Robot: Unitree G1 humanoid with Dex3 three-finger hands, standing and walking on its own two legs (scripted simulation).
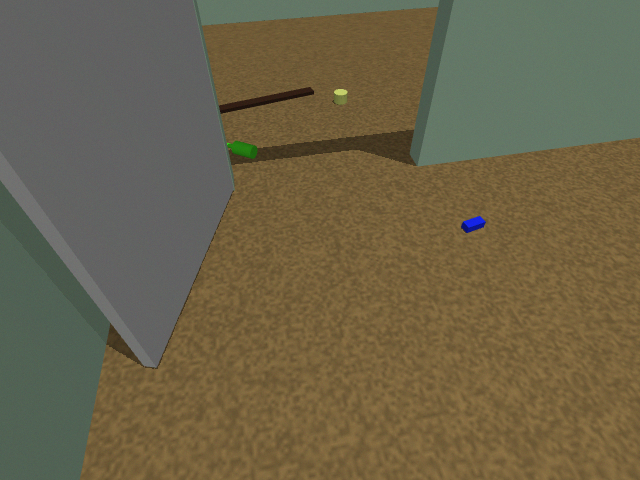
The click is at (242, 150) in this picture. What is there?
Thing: lying bottle
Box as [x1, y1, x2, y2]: [227, 141, 256, 158]
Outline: 227,143 227,146 232,149 233,153 253,158 256,154 256,147 254,145 239,141 234,141 232,144
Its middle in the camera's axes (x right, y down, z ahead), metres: -0.42 -0.52 +2.15
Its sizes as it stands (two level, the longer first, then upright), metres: 0.174 0.074 0.074
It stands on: the floor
